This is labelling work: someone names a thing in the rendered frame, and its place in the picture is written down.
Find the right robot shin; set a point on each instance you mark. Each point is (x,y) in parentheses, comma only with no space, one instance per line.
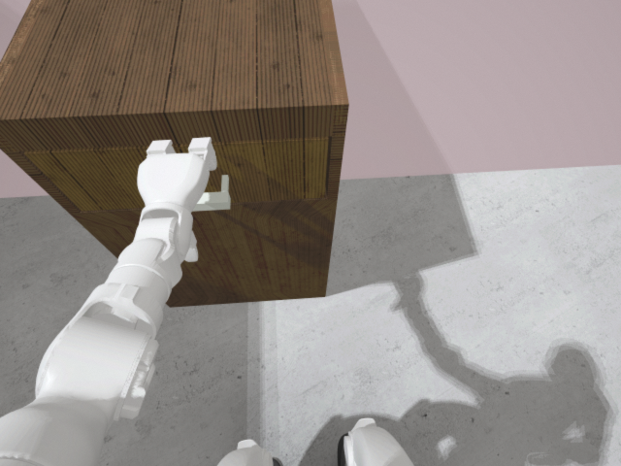
(363,422)

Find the drawer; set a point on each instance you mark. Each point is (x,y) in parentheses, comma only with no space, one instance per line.
(259,170)

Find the handle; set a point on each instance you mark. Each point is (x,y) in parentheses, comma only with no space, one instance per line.
(215,200)

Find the left robot hand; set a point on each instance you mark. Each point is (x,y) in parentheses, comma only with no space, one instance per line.
(179,178)

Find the robot right thigh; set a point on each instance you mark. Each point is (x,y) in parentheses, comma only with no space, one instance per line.
(373,446)

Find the cabinet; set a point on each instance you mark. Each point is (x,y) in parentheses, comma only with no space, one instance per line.
(82,74)

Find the robot left upper arm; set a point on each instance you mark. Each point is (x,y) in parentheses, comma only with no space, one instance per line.
(100,373)

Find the left robot forearm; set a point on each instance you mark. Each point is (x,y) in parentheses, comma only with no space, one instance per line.
(141,282)

